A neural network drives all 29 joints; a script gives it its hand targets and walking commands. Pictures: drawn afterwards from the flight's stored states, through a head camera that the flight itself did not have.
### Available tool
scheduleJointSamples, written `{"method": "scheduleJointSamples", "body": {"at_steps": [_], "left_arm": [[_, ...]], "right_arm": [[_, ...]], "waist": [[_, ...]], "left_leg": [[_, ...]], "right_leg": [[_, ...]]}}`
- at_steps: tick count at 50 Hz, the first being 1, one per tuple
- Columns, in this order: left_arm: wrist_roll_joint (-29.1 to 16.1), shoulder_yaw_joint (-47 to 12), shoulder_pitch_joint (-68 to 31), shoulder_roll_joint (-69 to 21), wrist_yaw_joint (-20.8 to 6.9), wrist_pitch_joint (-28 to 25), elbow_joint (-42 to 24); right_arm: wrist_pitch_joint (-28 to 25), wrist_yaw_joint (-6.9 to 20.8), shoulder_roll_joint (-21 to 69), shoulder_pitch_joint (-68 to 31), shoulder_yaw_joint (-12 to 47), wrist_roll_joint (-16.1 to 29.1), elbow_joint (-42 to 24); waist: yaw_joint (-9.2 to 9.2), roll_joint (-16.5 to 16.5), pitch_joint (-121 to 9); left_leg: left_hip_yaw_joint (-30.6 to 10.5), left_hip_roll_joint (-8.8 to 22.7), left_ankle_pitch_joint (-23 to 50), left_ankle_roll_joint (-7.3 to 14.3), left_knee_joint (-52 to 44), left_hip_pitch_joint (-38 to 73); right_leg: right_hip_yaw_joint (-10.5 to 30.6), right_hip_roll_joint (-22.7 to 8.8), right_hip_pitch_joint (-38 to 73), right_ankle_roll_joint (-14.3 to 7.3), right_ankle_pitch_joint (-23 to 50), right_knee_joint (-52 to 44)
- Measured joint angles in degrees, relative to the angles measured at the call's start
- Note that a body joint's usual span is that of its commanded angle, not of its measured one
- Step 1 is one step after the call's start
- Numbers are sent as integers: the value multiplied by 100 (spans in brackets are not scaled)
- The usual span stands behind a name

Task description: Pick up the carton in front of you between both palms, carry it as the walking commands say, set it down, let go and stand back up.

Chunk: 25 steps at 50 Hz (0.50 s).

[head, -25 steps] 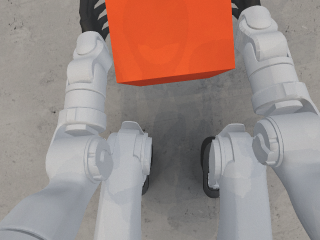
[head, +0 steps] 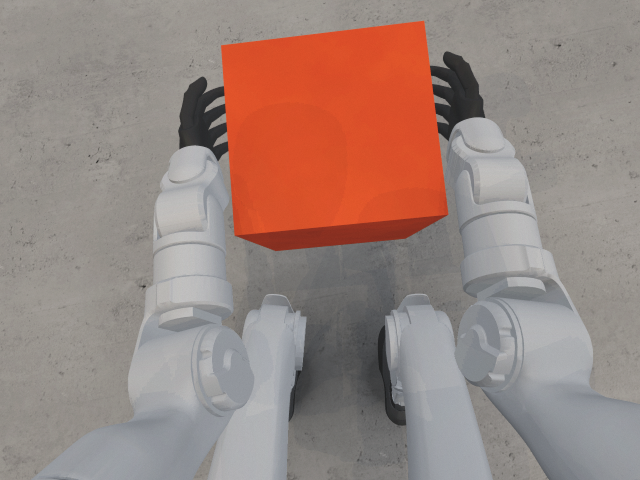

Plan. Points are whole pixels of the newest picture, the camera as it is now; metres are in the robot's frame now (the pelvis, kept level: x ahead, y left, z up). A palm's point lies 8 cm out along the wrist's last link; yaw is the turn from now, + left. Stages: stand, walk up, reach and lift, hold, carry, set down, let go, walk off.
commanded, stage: reach and lift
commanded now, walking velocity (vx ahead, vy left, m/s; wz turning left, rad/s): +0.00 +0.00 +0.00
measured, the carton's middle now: (332, 162) +0.48 +0.01 -0.13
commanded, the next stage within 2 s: none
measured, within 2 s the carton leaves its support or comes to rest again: neither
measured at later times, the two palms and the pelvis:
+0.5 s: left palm (129, 115) +0.44 +0.16 +0.11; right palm (553, 93) +0.45 -0.14 +0.11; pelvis +0.05 +0.00 +0.14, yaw -1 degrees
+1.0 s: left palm out of the picture +0.40 +0.15 +0.26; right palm out of the picture +0.39 -0.15 +0.26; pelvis +0.09 +0.00 +0.25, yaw -1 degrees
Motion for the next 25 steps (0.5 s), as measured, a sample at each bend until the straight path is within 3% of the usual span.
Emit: {"method": "scheduleJointSamples", "body": {"at_steps": [10, 25], "left_arm": [[-148, -334, 887, -176, 13, -2, -217], [-47, -555, 1987, -331, -115, -154, -87]], "right_arm": [[76, -47, 225, 1042, 236, 229, -486], [-96, -60, 650, 2304, 223, 65, -607]], "waist": [[0, 4, -268], [-10, 1, -305]], "left_leg": [[30, 75, -72, 66, -827, 1253], [-48, 121, 162, 118, -2581, 3716]], "right_leg": [[57, 19, 1236, 2, -58, -822], [42, -36, 3722, -62, 141, -2567]]}}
